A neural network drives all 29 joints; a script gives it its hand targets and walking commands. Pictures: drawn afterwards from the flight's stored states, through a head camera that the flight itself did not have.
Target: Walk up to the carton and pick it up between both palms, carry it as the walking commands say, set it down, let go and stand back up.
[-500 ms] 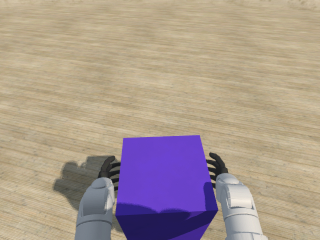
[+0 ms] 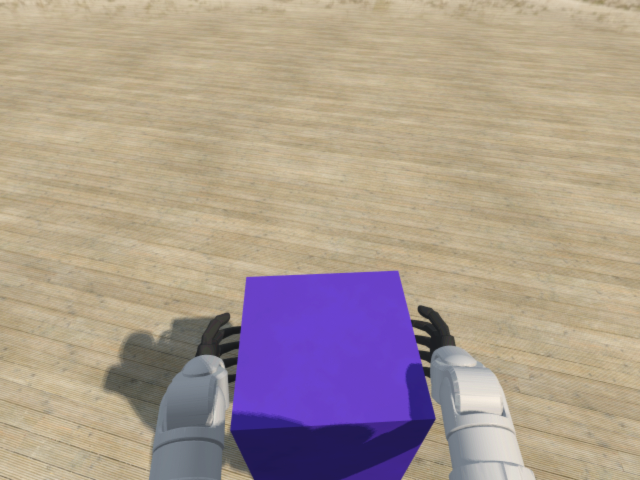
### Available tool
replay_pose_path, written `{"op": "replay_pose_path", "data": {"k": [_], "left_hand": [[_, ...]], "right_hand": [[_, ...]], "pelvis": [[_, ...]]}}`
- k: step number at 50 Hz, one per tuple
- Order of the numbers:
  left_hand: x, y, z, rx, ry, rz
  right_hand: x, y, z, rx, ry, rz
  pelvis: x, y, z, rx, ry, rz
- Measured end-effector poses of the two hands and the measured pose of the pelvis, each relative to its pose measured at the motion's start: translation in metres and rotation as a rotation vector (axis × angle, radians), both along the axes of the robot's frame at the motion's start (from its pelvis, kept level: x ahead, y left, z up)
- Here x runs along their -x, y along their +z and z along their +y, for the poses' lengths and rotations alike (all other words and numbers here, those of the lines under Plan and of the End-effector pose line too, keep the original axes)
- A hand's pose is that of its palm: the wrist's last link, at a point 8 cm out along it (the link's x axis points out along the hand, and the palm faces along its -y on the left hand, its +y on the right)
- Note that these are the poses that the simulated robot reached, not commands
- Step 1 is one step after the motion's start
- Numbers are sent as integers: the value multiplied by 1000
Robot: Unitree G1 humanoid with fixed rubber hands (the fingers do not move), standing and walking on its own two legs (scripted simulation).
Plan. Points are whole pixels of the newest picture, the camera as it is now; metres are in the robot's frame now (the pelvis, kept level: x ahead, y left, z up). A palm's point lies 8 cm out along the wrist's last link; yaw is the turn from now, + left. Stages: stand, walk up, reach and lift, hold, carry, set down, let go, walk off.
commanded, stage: hold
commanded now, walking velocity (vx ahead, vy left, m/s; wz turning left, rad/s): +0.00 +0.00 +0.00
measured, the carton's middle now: (326, 383) +0.29 +0.00 -0.03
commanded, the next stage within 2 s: carry in 0.44 s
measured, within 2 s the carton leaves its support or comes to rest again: neither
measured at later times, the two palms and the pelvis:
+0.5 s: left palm (210, 365) +0.28 +0.16 +0.03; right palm (439, 356) +0.28 -0.14 +0.04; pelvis +0.01 +0.00 +0.00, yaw -1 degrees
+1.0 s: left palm (291, 377) +0.25 +0.05 +0.04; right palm (553, 418) +0.19 -0.24 +0.06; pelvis -0.04 -0.04 -0.03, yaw -12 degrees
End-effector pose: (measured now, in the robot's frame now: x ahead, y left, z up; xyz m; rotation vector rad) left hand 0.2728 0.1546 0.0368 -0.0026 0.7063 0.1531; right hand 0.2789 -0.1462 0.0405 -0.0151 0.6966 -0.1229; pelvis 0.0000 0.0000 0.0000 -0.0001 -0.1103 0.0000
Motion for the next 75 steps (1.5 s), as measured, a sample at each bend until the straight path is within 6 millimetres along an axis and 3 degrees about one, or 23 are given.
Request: {"op": "replay_pose_path", "data": {"k": [23, 30, 37, 42, 50, 54, 58, 62, 66, 70, 75], "left_hand": [[-6, -3, 2, -10, -15, 13], [-18, 1, -8, 8, -38, -35], [-23, 17, -57, 26, -93, -40], [-7, 13, -91, 77, -123, 19], [18, 6, -105, 104, -173, 32], [35, 8, -113, 80, -194, 92], [43, 16, -134, 83, -219, 101], [48, 22, -170, 90, -255, 75], [55, 21, -224, 79, -307, 49], [68, 16, -280, 14, -406, 69], [90, 8, -324, 5, -496, 113]], "right_hand": [[-4, -3, 2, 18, 6, 14], [-7, 5, -8, 27, -26, -33], [17, 8, -55, -29, -144, -38], [50, 13, -86, -52, -239, 11], [88, 17, -98, -18, -281, 23], [110, 15, -104, -29, -295, 83], [129, 21, -123, -28, -323, 91], [144, 28, -156, -25, -361, 62], [167, 21, -205, -37, -413, 34], [204, 4, -250, -98, -510, 51], [251, -2, -281, -103, -605, 90]], "pelvis": [[-12, 2, 3, 1, -10, 20], [-3, -13, -5, -15, -81, 126], [10, -22, -29, 14, -126, 178], [20, -18, -39, -20, -128, 200], [41, -27, -44, -28, -205, 214], [48, -17, -49, -13, -275, 204], [60, -9, -62, 11, -316, 203], [74, -9, -85, 16, -371, 215], [89, -19, -120, -9, -424, 222], [104, -21, -144, -23, -437, 222], [127, -17, -160, -62, -487, 207]]}}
